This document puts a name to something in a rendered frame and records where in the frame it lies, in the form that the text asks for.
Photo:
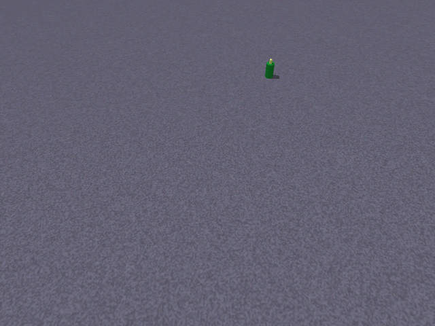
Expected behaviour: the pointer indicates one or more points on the bottle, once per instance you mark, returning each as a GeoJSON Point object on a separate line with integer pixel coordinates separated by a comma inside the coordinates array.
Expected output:
{"type": "Point", "coordinates": [269, 69]}

